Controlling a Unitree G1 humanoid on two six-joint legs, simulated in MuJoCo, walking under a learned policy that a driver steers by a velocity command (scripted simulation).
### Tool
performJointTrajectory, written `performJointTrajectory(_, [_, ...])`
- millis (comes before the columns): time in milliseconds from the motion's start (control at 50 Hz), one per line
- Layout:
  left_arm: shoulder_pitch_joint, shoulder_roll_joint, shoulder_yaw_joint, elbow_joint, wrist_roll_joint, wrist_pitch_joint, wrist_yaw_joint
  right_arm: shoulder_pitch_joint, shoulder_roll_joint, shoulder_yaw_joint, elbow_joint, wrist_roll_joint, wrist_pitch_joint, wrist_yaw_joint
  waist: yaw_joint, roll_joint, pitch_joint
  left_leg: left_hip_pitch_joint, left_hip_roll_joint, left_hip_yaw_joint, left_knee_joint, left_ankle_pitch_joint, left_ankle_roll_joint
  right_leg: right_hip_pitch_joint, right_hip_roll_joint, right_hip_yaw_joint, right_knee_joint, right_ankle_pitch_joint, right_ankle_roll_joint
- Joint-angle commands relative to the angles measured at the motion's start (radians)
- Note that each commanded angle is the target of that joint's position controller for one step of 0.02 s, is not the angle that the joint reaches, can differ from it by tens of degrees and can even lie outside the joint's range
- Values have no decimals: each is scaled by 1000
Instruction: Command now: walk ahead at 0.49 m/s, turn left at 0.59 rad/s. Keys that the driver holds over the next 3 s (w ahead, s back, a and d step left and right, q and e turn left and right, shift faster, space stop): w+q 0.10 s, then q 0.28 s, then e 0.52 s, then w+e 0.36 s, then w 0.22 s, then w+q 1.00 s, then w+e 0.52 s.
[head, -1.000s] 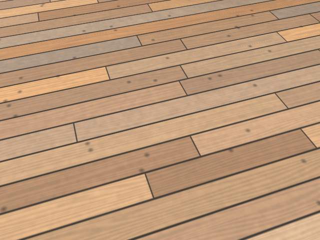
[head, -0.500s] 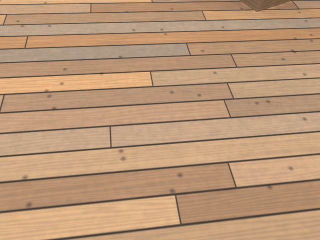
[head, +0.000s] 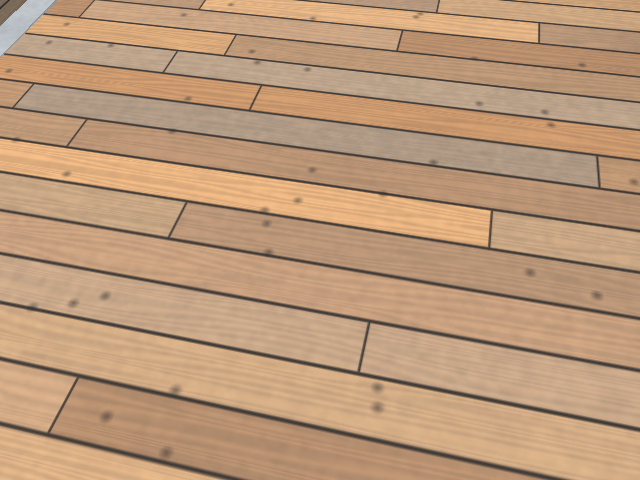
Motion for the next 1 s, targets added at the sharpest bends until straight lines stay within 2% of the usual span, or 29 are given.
performJointTrajectory(20, [17, 76, 11, -35, -1, -24, -4, -19, 0, 9, -72, 0, 1, 16, -23, -117, 14, -118, 47, -26, -38, 104, -11, 43, -291, 170, -207, 214, -116])
performJointTrajectory(100, [55, 90, 10, -12, -2, -19, -3, -165, 23, 28, -117, 8, -8, 31, 5, -122, 38, -67, 39, 51, -279, 256, -8, 52, -254, 33, -192, 306, -83])
performJointTrajectory(180, [106, 125, 13, 19, -8, 3, 17, -249, 35, 37, -148, 1, -16, 37, 27, -127, 53, 36, -8, 150, -477, 212, 12, 136, -264, -46, -83, 624, -56])
performJointTrajectory(220, [112, 156, 19, 30, -10, 20, 30, -193, 13, 28, -137, -9, -18, 27, 5, -159, 7, 120, -64, 175, -522, 121, 40, 197, -269, -68, 55, 838, -37])
performJointTrajectory(240, [109, 170, 23, 32, -12, 30, 36, -113, -6, 20, -115, -13, -24, 21, -27, -166, -36, 203, -97, 171, -559, 99, 60, 203, -267, -76, 181, 887, -31])
performJointTrajectory(260, [98, 177, 25, 26, -18, 39, 38, 14, -31, 6, -73, -23, -35, 10, -82, -139, -109, 358, -123, 153, -646, 166, 83, 162, -249, -89, 370, 801, -13])
performJointTrajectory(280, [106, 167, 23, 8, -19, 39, 36, 137, -96, -16, -39, -34, -45, -8, -136, -66, -200, 589, -29, 39, -672, 359, 121, -12, -213, -95, 641, 486, 23])
performJointTrajectory(300, [198, 35, -6, -53, -24, 42, 23, 114, -220, -43, -60, -20, -43, -21, -41, 164, -335, 950, 330, -379, -522, 1011, 270, -414, -65, -71, 1015, -492, 79])
performJointTrajectory(320, [162, 122, 10, -64, -12, 57, 24, 217, -227, -58, -79, 39, -26, -35, -126, 56, -501, 969, 379, -527, -587, 1088, 372, -449, -31, 121, 1142, -466, 86])
performJointTrajectory(340, [80, 111, 8, -80, -18, 61, 24, 142, -187, -49, -76, 44, -14, -48, -97, 13, -374, 860, 327, -412, -640, 1000, 346, -501, -78, 165, 1126, -339, 85])
performJointTrajectory(360, [23, 100, 0, -89, -13, 57, 25, 63, -123, -33, -82, 51, -6, -51, -72, -22, -235, 701, 272, -335, -697, 881, 302, -501, -106, 162, 1038, -260, 86])
performJointTrajectory(380, [3, 102, 3, -89, 4, 65, 27, 15, -84, -20, -82, 52, -2, -54, -31, -45, -150, 587, 207, -291, -735, 791, 248, -473, -125, 170, 962, -232, 90])
performJointTrajectory(400, [43, 99, 3, -77, 16, 85, 25, -20, -47, -7, -88, 53, -1, -57, 5, -37, -128, 494, 178, -240, -764, 775, 227, -407, -131, 167, 914, -224, 95])
performJointTrajectory(440, [101, 75, -1, -47, 15, 117, 21, -26, -35, 4, -83, 32, -15, -50, 29, -44, -154, 404, 160, -174, -788, 825, 209, -301, -110, 146, 867, -193, 91])
performJointTrajectory(480, [108, 53, -5, -33, 3, 126, 17, -16, -36, 9, -62, 20, -29, -45, 37, -37, -166, 358, 150, -123, -815, 804, 191, -248, -102, 146, 801, -145, 82])
performJointTrajectory(520, [84, 45, -8, -22, 2, 136, 15, -3, -10, 26, -35, 16, -36, -47, 30, -11, -146, 336, 141, -91, -857, 656, 159, -219, -105, 161, 697, -99, 75])
performJointTrajectory(580, [11, 57, -8, -21, 0, 149, 13, 6, -19, 31, -6, 10, -34, -52, 2, 33, -90, 322, 140, -79, -914, 348, 124, -190, -94, 171, 546, -70, 63])
performJointTrajectory(620, [-38, 75, -3, -34, 0, 152, 13, 13, -48, 24, 1, 10, -25, -59, -18, 40, -59, 344, 161, -93, -920, 209, 138, -206, -76, 163, 500, -104, 56])
performJointTrajectory(680, [-69, 77, -1, -51, 1, 146, 12, 39, -68, 15, 12, 15, -8, -74, -39, 26, -37, 404, 203, -121, -883, 156, 173, -234, -59, 144, 458, -206, 47])
performJointTrajectory(760, [-47, 50, -4, -58, -9, 135, 18, 42, -83, 4, 25, 21, 8, -93, -37, 22, -54, 477, 235, -123, -799, 304, 185, -198, -31, 105, 353, -273, 29])
performJointTrajectory(800, [-1, 32, -8, -51, -13, 123, 19, 24, -94, -4, 32, 29, 15, -101, -2, 17, -69, 468, 213, -72, -721, 366, 140, -101, -13, 89, 160, -153, 12])
performJointTrajectory(820, [3, 54, -4, -54, -8, 115, 20, 32, -94, -7, 35, 30, 17, -103, 1, -8, -62, 425, 186, -40, -670, 313, 89, -48, -35, 147, 48, -55, -4])
performJointTrajectory(840, [21, 130, 12, -62, 9, 106, 23, 35, -58, -2, 17, 30, 18, -101, -12, -139, -70, 314, 103, 40, -508, 162, 25, 28, -179, 359, -43, 52, -46])
performJointTrajectory(860, [23, 248, 45, -74, -1, 106, 19, -12, -3, 12, -28, 36, 21, -104, -8, -300, 10, 72, -86, 143, -386, -223, -54, 63, -388, 632, -38, 482, -174])
performJointTrajectory(880, [116, 232, 48, -46, 2, 109, 20, -61, -22, 10, -31, 18, 33, -103, 48, -246, 1, 34, -83, 60, -186, -369, -63, 69, -423, 634, -31, 627, -280])
performJointTrajectory(900, [90, 193, 41, -46, -7, 111, 23, -43, -28, 7, -21, 22, 40, -94, 12, -161, -4, 27, -64, 17, -104, -313, -72, 67, -360, 553, -23, 596, -277])
performJointTrajectory(920, [31, 169, 38, -55, -10, 120, 23, -30, -37, 4, -11, 23, 38, -83, -16, -124, -5, 11, -45, 0, -110, -232, -75, 69, -282, 498, -45, 369, -227])
performJointTrajectory(960, [-10, 138, 34, -75, -15, 125, 20, -50, -72, -5, -13, 2, 30, -58, -14, -168, -13, -36, -32, 5, -124, -136, -85, 115, -207, 496, -103, 37, -185])
performJointTrajectory(1000, [26, 138, 37, -71, -15, 115, 12, -88, -65, -3, -22, 3, 21, -39, 9, -152, -10, -70, -28, 11, -157, -81, -100, 148, -194, 524, -144, -109, -191])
